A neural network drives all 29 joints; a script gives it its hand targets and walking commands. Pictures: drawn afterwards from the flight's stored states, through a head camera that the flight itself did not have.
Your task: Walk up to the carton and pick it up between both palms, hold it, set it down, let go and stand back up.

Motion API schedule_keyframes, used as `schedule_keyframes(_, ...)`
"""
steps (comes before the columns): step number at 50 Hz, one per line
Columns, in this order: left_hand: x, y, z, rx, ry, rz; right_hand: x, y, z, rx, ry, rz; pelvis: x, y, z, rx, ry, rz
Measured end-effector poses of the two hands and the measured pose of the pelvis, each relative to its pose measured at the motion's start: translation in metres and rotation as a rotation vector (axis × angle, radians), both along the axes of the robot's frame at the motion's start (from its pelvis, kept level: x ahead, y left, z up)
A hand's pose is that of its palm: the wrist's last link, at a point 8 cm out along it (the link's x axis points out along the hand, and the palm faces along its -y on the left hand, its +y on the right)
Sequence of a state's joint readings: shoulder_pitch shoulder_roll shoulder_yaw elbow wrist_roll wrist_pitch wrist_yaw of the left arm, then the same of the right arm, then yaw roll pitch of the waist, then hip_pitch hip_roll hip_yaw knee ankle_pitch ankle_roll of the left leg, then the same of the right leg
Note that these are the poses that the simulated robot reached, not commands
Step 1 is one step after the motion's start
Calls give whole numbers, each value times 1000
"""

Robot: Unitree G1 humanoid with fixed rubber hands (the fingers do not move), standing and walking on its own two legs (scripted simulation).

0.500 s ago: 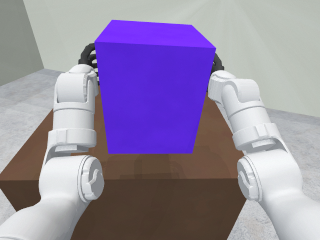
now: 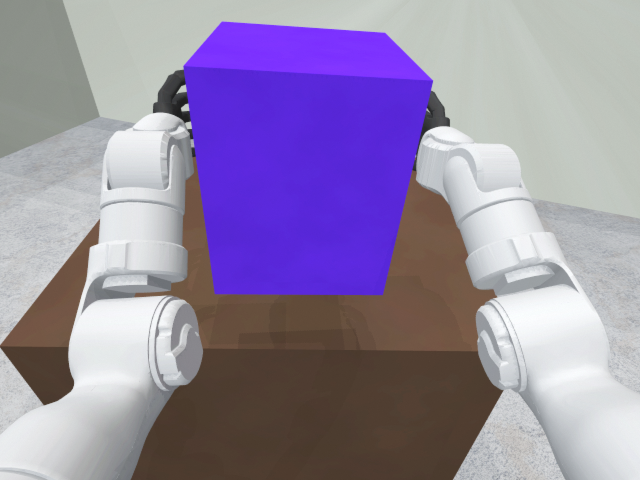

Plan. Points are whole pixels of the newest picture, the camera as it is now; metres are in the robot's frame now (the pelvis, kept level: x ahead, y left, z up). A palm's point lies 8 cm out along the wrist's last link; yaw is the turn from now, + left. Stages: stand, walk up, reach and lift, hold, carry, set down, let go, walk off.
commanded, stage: hold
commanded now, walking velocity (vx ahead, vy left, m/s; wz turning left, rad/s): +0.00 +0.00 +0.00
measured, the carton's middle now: (302, 159) +0.40 +0.01 +0.27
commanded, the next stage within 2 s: none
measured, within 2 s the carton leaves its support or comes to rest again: neither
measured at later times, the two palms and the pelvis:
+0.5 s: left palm (169, 134) +0.38 +0.15 +0.31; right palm (433, 144) +0.37 -0.14 +0.30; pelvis +0.00 +0.00 +0.00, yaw -1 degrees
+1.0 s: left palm (172, 136) +0.38 +0.15 +0.31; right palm (438, 149) +0.37 -0.14 +0.30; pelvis +0.00 +0.00 +0.00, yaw +0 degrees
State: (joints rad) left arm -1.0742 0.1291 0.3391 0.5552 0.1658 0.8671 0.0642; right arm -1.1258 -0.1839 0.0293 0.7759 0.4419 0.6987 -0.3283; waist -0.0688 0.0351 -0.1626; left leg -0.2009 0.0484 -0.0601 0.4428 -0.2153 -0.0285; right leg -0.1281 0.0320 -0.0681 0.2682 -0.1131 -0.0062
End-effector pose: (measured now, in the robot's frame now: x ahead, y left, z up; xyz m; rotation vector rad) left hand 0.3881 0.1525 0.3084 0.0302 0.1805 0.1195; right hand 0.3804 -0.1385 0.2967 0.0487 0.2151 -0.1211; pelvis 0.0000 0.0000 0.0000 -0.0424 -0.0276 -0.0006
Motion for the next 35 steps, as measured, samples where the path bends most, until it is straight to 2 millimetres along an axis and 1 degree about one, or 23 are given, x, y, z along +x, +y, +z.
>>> schedule_keyframes(5, 0, -1, -7, -5, 2, -4, -1, -1, -4, -8, 2, -3, 2, 2, 0, -2, -4, -3)
schedule_keyframes(9, -1, -1, -8, -7, -1, -5, -2, -1, -4, -6, -1, -5, 3, 3, 0, -2, -7, -7)
schedule_keyframes(26, -5, 0, 3, -6, -10, 0, -6, 0, 6, 10, -10, -7, 2, 4, 0, 0, -17, -13)
schedule_keyframes(35, -6, 0, 4, -6, -5, 0, -6, 0, 6, 6, -4, -5, 0, 3, 0, 1, -18, -11)
